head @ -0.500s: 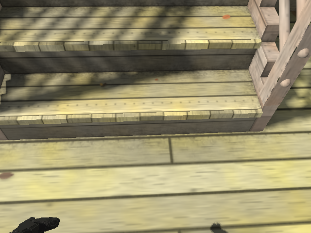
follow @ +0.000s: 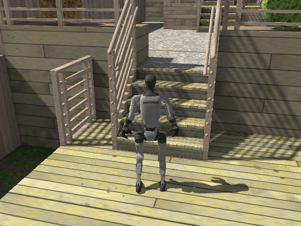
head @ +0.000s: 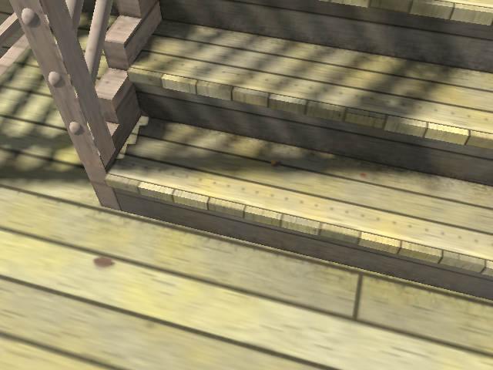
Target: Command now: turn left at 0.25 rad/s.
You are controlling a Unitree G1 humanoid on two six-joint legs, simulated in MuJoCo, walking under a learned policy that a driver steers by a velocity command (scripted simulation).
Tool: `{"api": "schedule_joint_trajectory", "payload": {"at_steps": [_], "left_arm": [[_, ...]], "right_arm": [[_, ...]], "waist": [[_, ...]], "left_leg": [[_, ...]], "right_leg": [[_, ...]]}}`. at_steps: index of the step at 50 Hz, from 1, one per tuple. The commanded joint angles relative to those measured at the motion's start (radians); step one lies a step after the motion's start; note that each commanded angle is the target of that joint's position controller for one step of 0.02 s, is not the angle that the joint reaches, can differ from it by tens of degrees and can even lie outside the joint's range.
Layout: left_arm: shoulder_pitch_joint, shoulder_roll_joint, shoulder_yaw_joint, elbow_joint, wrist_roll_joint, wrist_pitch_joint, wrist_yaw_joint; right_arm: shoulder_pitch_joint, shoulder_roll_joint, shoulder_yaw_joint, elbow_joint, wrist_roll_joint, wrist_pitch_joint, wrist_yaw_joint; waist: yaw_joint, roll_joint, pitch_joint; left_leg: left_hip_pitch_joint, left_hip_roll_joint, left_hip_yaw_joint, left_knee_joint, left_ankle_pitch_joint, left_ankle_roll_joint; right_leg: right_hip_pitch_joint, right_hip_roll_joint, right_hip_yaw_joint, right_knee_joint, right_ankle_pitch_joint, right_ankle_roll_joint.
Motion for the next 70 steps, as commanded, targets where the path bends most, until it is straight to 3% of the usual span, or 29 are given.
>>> {"api": "schedule_joint_trajectory", "payload": {"at_steps": [1,2,3,4,5,11,16,18,19,21,22,25,30,36,37,38,39,40,42,47,54,59,61,63,64,65,66,67,70], "left_arm": [[-0.026,0.151,0.031,-0.042,-0.021,-0.007,-0.002],[0.023,0.117,0.019,-0.020,-0.015,-0.011,-0.008],[0.051,0.042,-0.007,-0.033,0.035,-0.020,-0.022],[-0.031,0.082,0.007,-0.063,0.024,-0.020,-0.008],[-0.053,0.138,0.023,-0.055,0.009,-0.014,0.002],[0.029,0.075,0.016,0.020,0.003,0.000,0.006],[0.013,0.095,0.009,0.032,-0.012,-0.021,-0.006],[0.083,0.103,0.010,0.062,-0.010,-0.041,-0.007],[0.146,0.129,0.016,0.084,-0.011,-0.052,-0.007],[0.251,0.209,0.042,0.122,-0.012,-0.073,-0.019],[0.258,0.196,0.039,0.121,0.001,-0.081,-0.018],[0.243,0.155,0.028,0.113,-0.014,-0.100,-0.010],[0.200,0.155,0.025,0.098,-0.015,-0.082,-0.012],[0.201,0.200,0.037,0.105,-0.030,-0.085,-0.020],[0.209,0.163,0.025,0.108,-0.023,-0.087,-0.020],[0.194,0.091,-0.004,0.073,0.010,-0.090,-0.018],[0.271,0.005,-0.028,0.038,-0.012,-0.112,-0.015],[0.221,0.121,-0.002,0.050,-0.044,-0.127,-0.021],[0.109,0.152,0.005,0.033,-0.040,-0.137,-0.022],[0.107,0.089,-0.005,0.051,-0.009,-0.098,-0.025],[-0.154,0.053,-0.022,-0.022,0.001,-0.120,-0.051],[-0.206,0.070,-0.035,-0.039,-0.011,-0.109,-0.056],[-0.188,0.092,-0.030,-0.046,0.002,-0.115,-0.055],[0.087,0.156,0.009,0.033,0.009,-0.122,-0.048],[0.276,0.229,0.031,0.078,0.010,-0.115,-0.034],[0.286,0.312,0.047,0.092,0.019,-0.112,-0.035],[0.247,0.208,0.028,0.074,0.007,-0.115,-0.034],[0.159,0.168,0.015,0.057,0.007,-0.112,-0.026],[0.058,0.082,-0.010,0.047,0.022,-0.112,-0.021]], "right_arm": [[0.090,-0.080,-0.025,-0.029,-0.008,-0.015,0.011],[0.091,-0.106,-0.027,-0.036,-0.018,-0.015,0.009],[0.093,-0.181,-0.036,-0.056,-0.028,-0.012,-0.005],[0.064,-0.171,-0.030,-0.059,-0.055,-0.026,0.004],[0.017,-0.139,-0.021,-0.064,-0.060,-0.047,0.009],[-0.040,-0.067,0.001,-0.009,-0.026,-0.077,0.003],[0.029,-0.136,-0.020,0.037,0.002,-0.053,-0.004],[0.020,-0.104,-0.013,0.041,0.002,-0.064,-0.005],[-0.030,-0.062,-0.002,0.020,-0.002,-0.077,-0.002],[-0.111,-0.023,0.005,-0.034,0.004,-0.113,0.003],[-0.152,-0.073,-0.011,-0.049,0.020,-0.127,0.004],[-0.124,-0.064,-0.016,-0.037,0.022,-0.145,0.022],[-0.164,0.001,0.007,-0.042,0.010,-0.147,0.059],[-0.014,-0.103,-0.031,-0.006,0.015,-0.133,0.044],[0.126,-0.143,-0.054,0.036,0.017,-0.131,0.034],[0.304,-0.232,-0.078,0.059,0.004,-0.127,0.018],[0.335,-0.299,-0.078,0.063,-0.015,-0.135,0.027],[0.260,-0.211,-0.054,0.049,-0.007,-0.146,0.034],[0.140,-0.140,-0.028,0.041,-0.006,-0.156,0.036],[0.078,-0.114,-0.020,0.061,-0.008,-0.179,0.032],[0.173,-0.145,-0.020,0.119,-0.007,-0.147,-0.001],[0.221,-0.163,-0.027,0.162,-0.003,-0.121,-0.003],[0.207,-0.173,-0.028,0.171,-0.001,-0.114,-0.017],[0.176,-0.174,-0.022,0.167,-0.003,-0.104,-0.024],[0.173,-0.123,0.001,0.138,-0.030,-0.114,-0.021],[0.322,0.009,0.040,0.134,-0.032,-0.145,-0.005],[0.244,-0.107,0.019,0.157,0.000,-0.167,0.002],[0.165,-0.139,0.012,0.139,0.009,-0.179,0.010],[0.111,-0.117,0.011,0.146,-0.025,-0.158,-0.010]], "waist": [[-0.049,-0.171,-0.168],[-0.041,-0.102,-0.162],[0.003,0.170,-0.193],[-0.045,0.254,-0.144],[-0.044,0.190,-0.093],[-0.011,0.141,-0.119],[-0.047,0.151,-0.052],[-0.015,0.119,-0.038],[0.015,0.063,-0.041],[0.052,-0.238,-0.002],[0.074,-0.249,0.062],[0.047,-0.128,0.045],[0.042,-0.150,0.005],[-0.065,-0.119,-0.025],[-0.130,-0.082,-0.102],[-0.198,0.096,-0.236],[-0.131,0.380,-0.343],[-0.131,0.235,-0.250],[-0.086,0.084,-0.087],[-0.008,0.074,-0.044],[-0.091,0.029,-0.003],[-0.099,0.063,0.000],[-0.061,0.063,-0.041],[0.071,0.088,-0.200],[0.128,-0.010,-0.331],[0.011,-0.312,-0.417],[0.073,-0.125,-0.380],[0.046,-0.102,-0.243],[-0.035,-0.030,-0.118]], "left_leg": [[0.212,-0.039,0.062,-0.292,0.175,0.059],[0.304,0.021,-0.029,-0.354,0.253,0.096],[0.400,0.258,-0.301,-0.373,0.485,0.172],[0.184,0.358,-0.395,-0.432,0.403,0.320],[0.139,0.306,-0.352,-0.453,0.329,0.323],[0.190,0.170,-0.156,-0.360,0.586,0.243],[0.152,0.170,-0.279,-0.458,-0.198,0.251],[0.056,0.148,-0.281,-0.423,-0.245,0.221],[-0.024,0.104,-0.213,-0.337,-0.190,0.187],[-0.241,-0.069,0.059,0.031,-0.096,0.088],[-0.374,-0.035,0.019,0.164,-0.192,0.086],[-0.539,0.055,-0.030,0.287,-0.076,0.099],[-0.193,0.023,0.074,-0.013,0.169,0.055],[0.148,-0.017,0.090,-0.172,0.237,0.110],[0.316,-0.018,0.081,-0.186,0.223,0.139],[0.556,0.178,-0.164,-0.230,0.118,0.199],[0.707,0.375,-0.736,-0.485,-0.208,0.345],[0.628,0.371,-0.763,-0.549,-0.344,0.332],[0.409,0.304,-0.479,-0.537,-0.112,0.286],[0.217,0.205,-0.194,-0.622,0.244,0.278],[0.228,0.153,-0.031,-0.634,0.399,0.248],[0.399,0.221,-0.044,-0.532,0.512,0.242],[0.448,0.226,-0.048,-0.422,0.777,0.219],[0.379,0.151,0.005,-0.110,1.006,0.174],[0.113,0.095,0.029,0.201,0.647,0.129],[-0.284,-0.088,-0.007,0.528,-0.176,0.070],[-0.381,-0.033,-0.119,0.628,-0.168,0.080],[-0.440,0.028,-0.076,0.629,-0.051,0.092],[-0.294,0.114,-0.060,0.531,0.114,0.062]], "right_leg": [[0.070,-0.181,0.154,-0.064,0.130,-0.166],[-0.012,-0.142,0.119,-0.010,0.011,-0.087],[-0.148,-0.036,0.004,0.212,-0.269,0.016],[-0.164,0.003,0.050,0.292,-0.440,0.044],[-0.144,-0.013,0.083,0.387,-0.405,0.053],[-0.048,-0.016,0.084,0.330,-0.253,0.094],[0.040,0.052,-0.013,0.039,-0.176,0.031],[0.163,0.026,0.032,-0.006,-0.176,-0.037],[0.223,-0.029,0.105,-0.029,-0.216,-0.088],[0.302,-0.241,0.483,-0.246,-0.461,-0.234],[0.323,-0.329,0.608,-0.300,-0.404,-0.287],[0.460,-0.295,0.496,-0.286,-0.233,-0.251],[0.243,-0.153,0.192,-0.319,-0.015,-0.172],[0.150,-0.182,0.138,-0.170,0.172,-0.124],[0.109,-0.132,0.079,0.027,0.283,-0.094],[-0.070,-0.055,0.019,0.399,0.081,-0.046],[-0.350,0.105,0.090,0.717,-0.410,-0.010],[-0.462,0.042,0.169,0.842,-0.369,-0.023],[-0.454,-0.060,0.129,0.792,-0.176,-0.059],[-0.326,-0.105,0.112,0.614,0.000,-0.021],[-0.282,-0.039,0.045,0.169,0.305,0.019],[-0.296,-0.003,0.038,0.129,0.126,-0.015],[-0.208,0.036,0.020,0.066,0.057,-0.048],[0.144,0.084,-0.018,-0.017,0.115,-0.098],[0.494,-0.093,0.188,0.023,0.243,-0.139],[0.750,-0.346,0.691,-0.069,0.186,-0.327],[0.691,-0.318,0.721,-0.148,-0.007,-0.334],[0.552,-0.291,0.566,-0.183,-0.007,-0.310],[0.220,-0.192,0.338,-0.272,0.237,-0.255]]}}
Velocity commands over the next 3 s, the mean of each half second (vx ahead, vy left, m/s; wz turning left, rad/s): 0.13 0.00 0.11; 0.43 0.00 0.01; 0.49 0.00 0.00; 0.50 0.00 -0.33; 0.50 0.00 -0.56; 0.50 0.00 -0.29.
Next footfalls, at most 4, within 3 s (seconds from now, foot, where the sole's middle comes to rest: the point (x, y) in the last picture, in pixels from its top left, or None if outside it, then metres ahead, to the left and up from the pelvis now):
0.04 left None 0.04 0.13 -0.77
0.36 right None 0.02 -0.11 -0.77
0.74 left None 0.27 0.18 -0.77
1.28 right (271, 326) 0.56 -0.01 -0.77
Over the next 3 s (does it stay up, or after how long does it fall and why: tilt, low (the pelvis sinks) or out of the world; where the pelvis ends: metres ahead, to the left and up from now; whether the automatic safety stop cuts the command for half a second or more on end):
stays up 1.09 -0.07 0.37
